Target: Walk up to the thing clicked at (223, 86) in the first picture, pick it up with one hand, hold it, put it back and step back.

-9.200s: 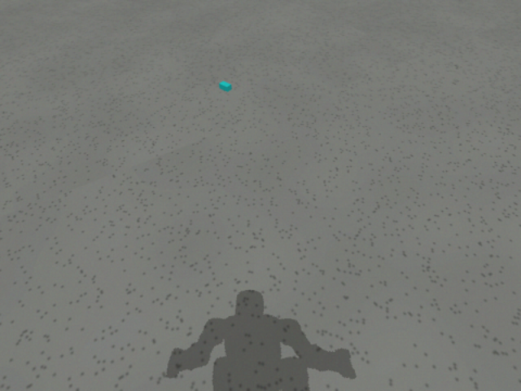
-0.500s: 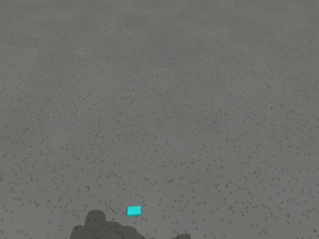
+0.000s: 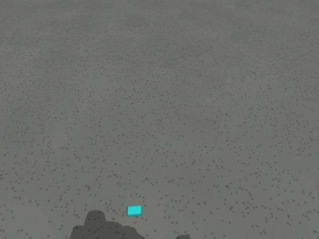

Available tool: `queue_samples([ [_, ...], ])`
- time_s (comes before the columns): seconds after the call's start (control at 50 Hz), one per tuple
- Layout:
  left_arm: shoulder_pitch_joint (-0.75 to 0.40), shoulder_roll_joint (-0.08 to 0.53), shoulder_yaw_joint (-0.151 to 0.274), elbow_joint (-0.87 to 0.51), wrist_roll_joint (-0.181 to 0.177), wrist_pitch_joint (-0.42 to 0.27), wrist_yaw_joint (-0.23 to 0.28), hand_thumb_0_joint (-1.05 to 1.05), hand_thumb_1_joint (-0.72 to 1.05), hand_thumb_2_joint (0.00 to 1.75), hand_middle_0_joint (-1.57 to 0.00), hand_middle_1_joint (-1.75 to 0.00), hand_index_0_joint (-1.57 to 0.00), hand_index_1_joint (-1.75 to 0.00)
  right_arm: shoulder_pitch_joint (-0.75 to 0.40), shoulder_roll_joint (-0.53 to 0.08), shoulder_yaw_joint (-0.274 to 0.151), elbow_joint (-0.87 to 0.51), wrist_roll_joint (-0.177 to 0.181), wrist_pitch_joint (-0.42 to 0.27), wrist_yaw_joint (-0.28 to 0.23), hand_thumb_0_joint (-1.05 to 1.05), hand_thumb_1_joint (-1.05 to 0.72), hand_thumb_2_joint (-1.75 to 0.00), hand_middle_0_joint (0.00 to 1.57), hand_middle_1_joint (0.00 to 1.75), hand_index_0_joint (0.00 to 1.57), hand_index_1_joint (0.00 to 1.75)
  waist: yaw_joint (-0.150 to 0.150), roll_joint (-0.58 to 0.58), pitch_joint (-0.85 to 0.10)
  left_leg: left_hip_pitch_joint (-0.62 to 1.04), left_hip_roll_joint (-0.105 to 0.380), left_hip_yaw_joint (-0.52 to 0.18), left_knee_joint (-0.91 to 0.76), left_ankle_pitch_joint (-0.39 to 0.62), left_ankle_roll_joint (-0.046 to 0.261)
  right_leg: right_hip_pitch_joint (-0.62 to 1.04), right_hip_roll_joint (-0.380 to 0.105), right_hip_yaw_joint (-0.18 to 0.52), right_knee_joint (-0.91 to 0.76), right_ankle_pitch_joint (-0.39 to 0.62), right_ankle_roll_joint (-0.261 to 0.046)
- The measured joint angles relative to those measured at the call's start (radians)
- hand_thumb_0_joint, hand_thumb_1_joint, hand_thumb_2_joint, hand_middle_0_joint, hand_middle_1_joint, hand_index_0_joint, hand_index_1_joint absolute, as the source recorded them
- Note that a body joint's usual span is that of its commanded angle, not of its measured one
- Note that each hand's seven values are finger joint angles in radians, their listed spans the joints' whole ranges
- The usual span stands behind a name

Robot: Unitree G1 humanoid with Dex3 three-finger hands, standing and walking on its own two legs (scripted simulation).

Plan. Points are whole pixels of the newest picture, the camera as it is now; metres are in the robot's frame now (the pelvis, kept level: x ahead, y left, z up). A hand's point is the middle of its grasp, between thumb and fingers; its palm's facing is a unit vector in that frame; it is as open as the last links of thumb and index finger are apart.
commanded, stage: stand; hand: left
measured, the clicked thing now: (134, 211) +0.42 +0.19 -0.77
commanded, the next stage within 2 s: walk up in 0.34 s
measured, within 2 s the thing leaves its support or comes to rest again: neither
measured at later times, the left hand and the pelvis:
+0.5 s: hand out of the picture +0.07 +0.26 -0.16, palm faces -0.03 -0.93 -0.36, open 7.4 cm; pelvis +0.00 -0.02 -0.01, yaw -1 degrees
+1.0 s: hand out of the picture +0.10 +0.17 -0.17, palm faces +0.00 -0.96 -0.28, open 7.4 cm; pelvis +0.01 -0.07 -0.01, yaw +0 degrees
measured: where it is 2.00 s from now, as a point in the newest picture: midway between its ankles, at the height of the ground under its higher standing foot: outside the picture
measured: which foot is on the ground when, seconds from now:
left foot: down 0.00-0.60, up 0.62-0.84, down 0.86-1.00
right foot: down 0.00-1.00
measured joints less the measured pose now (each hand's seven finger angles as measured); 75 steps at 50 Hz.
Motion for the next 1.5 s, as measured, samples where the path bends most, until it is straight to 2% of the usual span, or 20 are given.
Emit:
queue_samples([
  [0.34,0.006,0.000,-0.002,0.000,0.000,-0.001,0.000,0.00,0.91,0.90,-0.20,-0.30,-0.20,-0.30,0.003,0.000,-0.001,0.000,0.000,0.000,0.001,0.00,-0.91,-0.90,0.20,0.30,0.20,0.30,0.001,0.000,0.001,-0.004,-0.003,-0.002,0.002,-0.001,0.002,-0.002,-0.003,-0.002,0.000,-0.001,0.002],
  [0.38,0.009,0.006,0.015,-0.017,0.010,0.013,-0.010,0.00,0.90,0.90,-0.20,-0.30,-0.20,-0.30,0.009,0.004,-0.008,-0.011,0.002,-0.006,-0.004,0.00,-0.91,-0.90,0.20,0.30,0.20,0.30,0.004,-0.008,0.002,-0.013,-0.003,0.002,0.013,-0.006,0.003,-0.021,-0.004,0.003,0.029,-0.013,-0.001],
  [0.42,0.011,0.024,0.032,-0.036,0.018,0.032,-0.018,0.00,0.90,0.90,-0.20,-0.30,-0.20,-0.30,0.019,0.011,-0.018,-0.031,0.003,-0.014,-0.013,0.00,-0.90,-0.90,0.20,0.30,0.20,0.30,0.006,-0.025,0.008,-0.027,-0.004,0.005,0.037,-0.017,0.003,-0.051,-0.005,0.007,0.085,-0.040,-0.009],
  [0.5,0.020,0.057,0.063,-0.074,0.024,0.068,-0.032,0.00,0.91,0.90,-0.20,-0.30,-0.20,-0.30,0.038,0.006,-0.039,-0.074,-0.006,-0.021,-0.029,0.00,-0.90,-0.90,0.21,0.30,0.20,0.30,0.006,-0.046,0.027,-0.056,0.014,0.012,0.102,-0.049,-0.006,-0.135,0.005,0.015,0.286,-0.233,-0.034],
  [0.54,0.024,0.064,0.072,-0.091,0.023,0.076,-0.038,0.00,0.91,0.90,-0.20,-0.30,-0.20,-0.30,0.048,-0.008,-0.048,-0.096,-0.012,-0.022,-0.035,0.00,-0.90,-0.90,0.21,0.30,0.20,0.30,0.005,-0.041,0.039,-0.071,0.032,0.010,0.139,-0.066,-0.018,-0.156,0.004,0.018,0.331,-0.269,-0.042],
  [0.56,0.028,0.066,0.075,-0.099,0.022,0.075,-0.041,0.00,0.91,0.90,-0.20,-0.30,-0.20,-0.30,0.052,-0.018,-0.052,-0.104,-0.013,-0.019,-0.036,0.00,-0.90,-0.90,0.21,0.30,0.20,0.30,0.007,-0.036,0.046,-0.079,0.042,0.010,0.163,-0.079,-0.027,-0.152,0.000,0.016,0.308,-0.248,-0.047],
  [0.6,0.038,0.063,0.081,-0.107,0.026,0.062,-0.042,0.00,0.91,0.90,-0.20,-0.30,-0.20,-0.30,0.048,-0.041,-0.057,-0.116,-0.008,-0.005,-0.036,0.00,-0.90,-0.90,0.21,0.30,0.20,0.30,0.010,-0.017,0.062,-0.099,0.073,0.006,0.232,-0.116,-0.039,-0.134,0.008,-0.001,0.250,-0.092,-0.038],
  [0.62,0.042,0.056,0.082,-0.109,0.028,0.057,-0.041,0.00,0.91,0.90,-0.20,-0.30,-0.20,-0.30,0.045,-0.051,-0.058,-0.121,-0.003,0.005,-0.038,0.00,-0.90,-0.90,0.21,0.30,0.20,0.30,0.006,0.000,0.068,-0.116,0.083,-0.016,0.273,-0.146,-0.027,-0.130,0.024,-0.011,0.251,-0.086,-0.037],
  [0.68,0.052,0.031,0.071,-0.124,0.033,0.052,-0.040,0.00,0.91,0.90,-0.20,-0.30,-0.20,-0.30,0.047,-0.066,-0.058,-0.133,0.009,0.023,-0.040,0.00,-0.90,-0.90,0.20,0.30,0.20,0.30,0.015,0.011,0.072,-0.179,0.026,-0.091,0.448,-0.327,0.004,-0.124,0.038,-0.011,0.232,-0.100,-0.051],
  [0.72,0.053,0.010,0.061,-0.137,0.031,0.046,-0.031,0.00,0.91,0.90,-0.20,-0.30,-0.20,-0.30,0.054,-0.071,-0.050,-0.138,0.013,0.021,-0.039,0.00,-0.91,-0.90,0.20,0.30,0.20,0.30,0.020,0.017,0.075,-0.206,-0.010,-0.115,0.512,-0.346,0.015,-0.112,0.044,-0.016,0.201,-0.088,-0.057],
  [0.78,0.047,-0.009,0.048,-0.151,0.024,0.033,-0.021,0.00,0.91,0.90,-0.20,-0.30,-0.20,-0.30,0.068,-0.062,-0.034,-0.136,0.012,0.015,-0.034,0.00,-0.91,-0.90,0.20,0.30,0.20,0.30,0.020,0.017,0.073,-0.209,-0.027,-0.116,0.481,-0.333,0.016,-0.101,0.052,-0.031,0.173,-0.077,-0.064],
  [0.82,0.039,-0.016,0.041,-0.156,0.017,0.026,-0.017,0.00,0.90,0.90,-0.20,-0.30,-0.20,-0.30,0.074,-0.048,-0.024,-0.132,0.007,0.013,-0.031,0.00,-0.91,-0.90,0.20,0.30,0.20,0.30,0.018,0.009,0.073,-0.185,-0.029,-0.107,0.390,-0.302,0.017,-0.099,0.053,-0.043,0.177,-0.084,-0.066],
  [0.84,0.034,-0.019,0.037,-0.157,0.012,0.024,-0.015,0.00,0.90,0.90,-0.20,-0.30,-0.20,-0.30,0.076,-0.041,-0.021,-0.130,0.004,0.010,-0.029,0.00,-0.91,-0.90,0.20,0.30,0.20,0.30,0.014,0.006,0.072,-0.164,-0.028,-0.103,0.322,-0.256,0.019,-0.101,0.052,-0.049,0.188,-0.092,-0.065],
  [0.88,0.019,-0.021,0.030,-0.150,-0.002,0.025,-0.013,0.00,0.90,0.90,-0.20,-0.30,-0.20,-0.30,0.077,-0.023,-0.020,-0.121,-0.004,0.004,-0.027,0.00,-0.91,-0.90,0.20,0.30,0.20,0.30,0.008,-0.008,0.075,-0.123,-0.034,-0.103,0.213,-0.068,0.017,-0.102,0.044,-0.057,0.216,-0.112,-0.059],
  [0.9,0.011,-0.021,0.029,-0.143,-0.009,0.028,-0.012,0.00,0.90,0.90,-0.20,-0.30,-0.20,-0.30,0.076,-0.011,-0.018,-0.114,-0.006,0.003,-0.025,0.00,-0.91,-0.90,0.20,0.30,0.20,0.30,0.010,-0.021,0.074,-0.111,-0.040,-0.099,0.197,-0.058,0.015,-0.095,0.037,-0.053,0.214,-0.113,-0.056],
  [1.0,-0.008,-0.027,0.024,-0.095,-0.008,0.016,-0.015,0.00,0.90,0.90,-0.20,-0.30,-0.20,-0.30,0.059,0.018,0.005,-0.090,0.004,0.002,-0.007,0.00,-0.90,-0.90,0.20,0.30,0.20,0.30,0.009,-0.021,0.043,-0.072,-0.027,-0.102,0.140,-0.064,0.007,-0.034,0.052,-0.054,0.105,-0.067,-0.056],
  [1.12,-0.039,-0.019,0.028,-0.045,-0.009,0.005,-0.010,0.00,0.90,0.90,-0.20,-0.30,-0.20,-0.30,0.014,0.019,0.010,-0.082,0.010,-0.007,-0.010,0.00,-0.90,-0.90,0.20,0.30,0.20,0.30,0.004,-0.002,0.027,-0.041,-0.025,-0.100,0.083,-0.040,0.006,0.001,0.055,-0.051,0.035,-0.035,-0.056],
  [1.34,-0.059,0.003,0.040,0.000,-0.007,0.001,-0.005,0.00,0.91,0.90,-0.20,-0.30,-0.20,-0.30,-0.024,0.001,0.010,-0.059,0.009,-0.007,-0.012,0.00,-0.91,-0.90,0.20,0.30,0.20,0.30,0.016,0.016,0.010,-0.016,-0.028,-0.096,0.031,-0.016,0.007,0.024,0.053,-0.047,-0.012,-0.013,-0.052],
  [1.5,-0.045,-0.004,0.038,0.017,-0.005,0.004,-0.006,0.00,0.91,0.90,-0.20,-0.30,-0.20,-0.30,-0.017,-0.001,0.009,-0.043,0.007,-0.003,-0.011,0.00,-0.91,-0.90,0.20,0.30,0.20,0.30,0.017,0.007,0.012,-0.008,-0.029,-0.093,0.016,-0.008,0.009,0.029,0.051,-0.044,-0.024,-0.005,-0.050],
])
